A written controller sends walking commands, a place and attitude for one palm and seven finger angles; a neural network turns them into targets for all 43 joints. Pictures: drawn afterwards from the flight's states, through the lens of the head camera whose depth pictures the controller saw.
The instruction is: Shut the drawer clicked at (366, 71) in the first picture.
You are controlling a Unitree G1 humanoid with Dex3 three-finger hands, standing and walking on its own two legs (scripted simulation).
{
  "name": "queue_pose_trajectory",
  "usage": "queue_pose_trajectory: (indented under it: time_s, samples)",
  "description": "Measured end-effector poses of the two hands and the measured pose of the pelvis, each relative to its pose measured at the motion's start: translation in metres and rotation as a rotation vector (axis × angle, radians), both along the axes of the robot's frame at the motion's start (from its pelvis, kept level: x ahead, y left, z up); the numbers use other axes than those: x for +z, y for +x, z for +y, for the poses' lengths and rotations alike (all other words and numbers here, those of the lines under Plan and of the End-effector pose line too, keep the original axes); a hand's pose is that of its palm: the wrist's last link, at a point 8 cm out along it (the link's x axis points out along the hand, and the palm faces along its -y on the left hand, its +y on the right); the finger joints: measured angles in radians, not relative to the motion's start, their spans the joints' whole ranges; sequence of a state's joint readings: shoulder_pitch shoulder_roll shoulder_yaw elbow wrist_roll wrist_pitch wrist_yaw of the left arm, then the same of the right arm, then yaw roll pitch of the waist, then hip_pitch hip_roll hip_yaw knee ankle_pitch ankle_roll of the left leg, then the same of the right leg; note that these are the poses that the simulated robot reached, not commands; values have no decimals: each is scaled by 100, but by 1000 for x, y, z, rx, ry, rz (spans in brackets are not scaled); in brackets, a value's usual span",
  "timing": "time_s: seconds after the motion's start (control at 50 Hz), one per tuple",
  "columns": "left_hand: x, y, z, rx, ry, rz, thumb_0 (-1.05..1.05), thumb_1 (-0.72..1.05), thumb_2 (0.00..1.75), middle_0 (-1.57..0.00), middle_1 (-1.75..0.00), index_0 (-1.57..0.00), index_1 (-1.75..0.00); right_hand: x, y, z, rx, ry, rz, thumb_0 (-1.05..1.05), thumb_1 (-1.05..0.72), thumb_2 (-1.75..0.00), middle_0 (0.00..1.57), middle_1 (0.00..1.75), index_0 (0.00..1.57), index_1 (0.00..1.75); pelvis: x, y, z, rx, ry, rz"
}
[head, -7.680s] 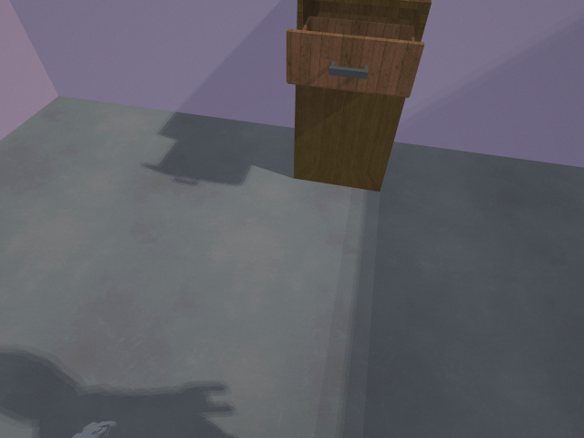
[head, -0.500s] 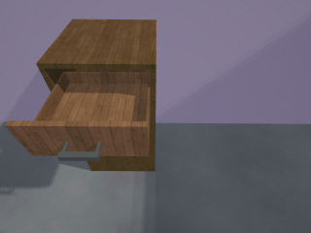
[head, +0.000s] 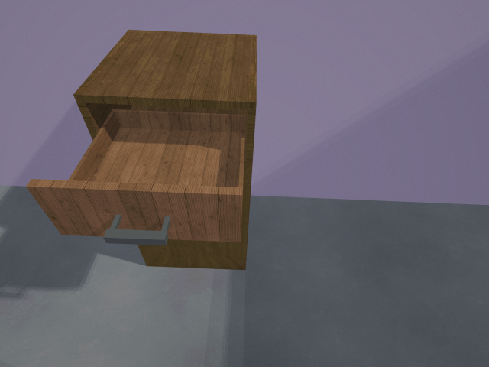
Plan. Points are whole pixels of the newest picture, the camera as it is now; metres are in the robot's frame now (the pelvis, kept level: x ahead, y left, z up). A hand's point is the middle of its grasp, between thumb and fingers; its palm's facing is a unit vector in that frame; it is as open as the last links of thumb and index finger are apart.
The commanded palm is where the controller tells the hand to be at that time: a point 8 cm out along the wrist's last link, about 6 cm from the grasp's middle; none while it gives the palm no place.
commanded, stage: shuffle to correct the standing spot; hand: left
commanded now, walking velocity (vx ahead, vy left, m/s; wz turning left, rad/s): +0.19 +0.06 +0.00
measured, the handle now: (139, 228) +0.37 +0.24 -0.02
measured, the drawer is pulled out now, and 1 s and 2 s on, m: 0.28 0.28 0.28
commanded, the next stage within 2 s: come to a stop and stand still in 0.20 s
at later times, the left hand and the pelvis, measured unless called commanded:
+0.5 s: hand out of the picture +0.04 +0.17 -0.19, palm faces +0.06 -0.98 -0.16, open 7.3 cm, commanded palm none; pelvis +0.06 +0.02 -0.01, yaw +0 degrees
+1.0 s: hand out of the picture +0.03 +0.19 -0.17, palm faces -0.01 -0.97 -0.23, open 7.3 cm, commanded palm none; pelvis +0.01 +0.01 +0.00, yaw -1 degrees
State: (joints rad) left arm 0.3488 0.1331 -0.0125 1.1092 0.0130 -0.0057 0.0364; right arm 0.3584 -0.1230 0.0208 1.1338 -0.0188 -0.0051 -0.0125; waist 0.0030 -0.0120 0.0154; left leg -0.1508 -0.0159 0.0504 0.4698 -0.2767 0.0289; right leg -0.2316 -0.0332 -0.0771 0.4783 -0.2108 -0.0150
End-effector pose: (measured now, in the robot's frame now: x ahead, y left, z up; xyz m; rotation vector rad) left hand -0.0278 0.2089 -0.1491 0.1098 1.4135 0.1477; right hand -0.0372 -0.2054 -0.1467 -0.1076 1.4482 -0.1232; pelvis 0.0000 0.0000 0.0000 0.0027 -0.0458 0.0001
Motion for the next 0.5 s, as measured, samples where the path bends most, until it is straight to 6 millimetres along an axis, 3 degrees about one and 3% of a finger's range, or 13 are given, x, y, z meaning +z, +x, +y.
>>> queue_pose_trajectory:
  time_s: [0.14, 0.22, 0.36, 0.5]
  samples:
    - [-8, -15, -1, 43, -23, 49, 1, 91, 90, -20, -30, -20, -30, -1, -5, 3, -8, -15, 41, 1, -91, -90, 20, 30, 19, 30, -6, 10, 5, 0, -7, 10]
    - [-10, -10, 4, 43, -32, 75, 1, 91, 90, -20, -30, -20, -30, 0, 0, 9, -22, -23, 41, 1, -91, -90, 20, 30, 19, 30, -7, 22, 11, -5, -5, 16]
    - [-8, 31, 8, 30, -17, 21, 1, 91, 90, -20, -30, -20, -30, -5, 15, 21, -31, 0, 59, 1, -91, -90, 20, 30, 19, 30, -9, 46, 14, -4, -10, 20]
    - [-9, 65, 12, 20, -1, -4, 1, 92, 90, -20, -30, -20, -30, -5, 57, 27, -24, -10, -7, 1, -91, -90, 20, 30, 19, 30, -7, 56, 17, -2, -7, 14]
